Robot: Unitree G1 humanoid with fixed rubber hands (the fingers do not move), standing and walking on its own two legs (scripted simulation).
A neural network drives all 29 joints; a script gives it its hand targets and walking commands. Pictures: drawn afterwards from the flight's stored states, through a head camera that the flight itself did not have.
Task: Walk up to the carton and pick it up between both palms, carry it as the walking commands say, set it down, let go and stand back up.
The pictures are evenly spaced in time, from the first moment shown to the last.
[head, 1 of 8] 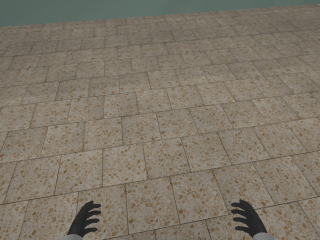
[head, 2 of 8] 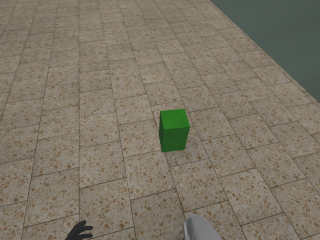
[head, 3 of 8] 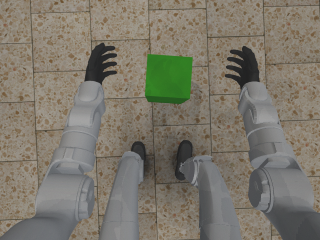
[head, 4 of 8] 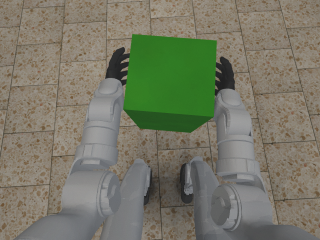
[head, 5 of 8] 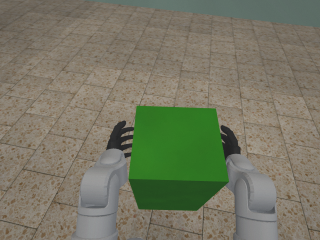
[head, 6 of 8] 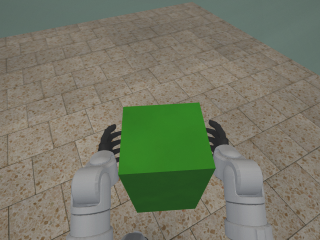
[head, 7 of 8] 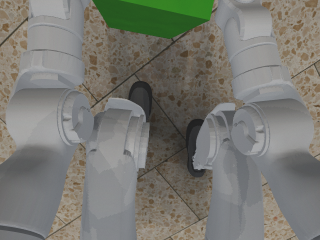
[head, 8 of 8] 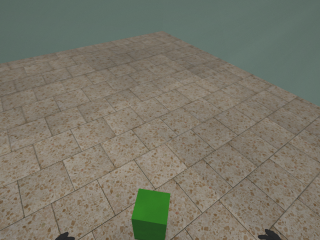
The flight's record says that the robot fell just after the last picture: no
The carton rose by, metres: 0.66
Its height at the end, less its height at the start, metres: +0.00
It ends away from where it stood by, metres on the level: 3.00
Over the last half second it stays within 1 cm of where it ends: yes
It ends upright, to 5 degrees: yes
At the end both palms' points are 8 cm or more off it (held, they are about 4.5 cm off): yes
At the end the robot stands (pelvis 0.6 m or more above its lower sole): yes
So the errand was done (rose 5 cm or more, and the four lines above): yes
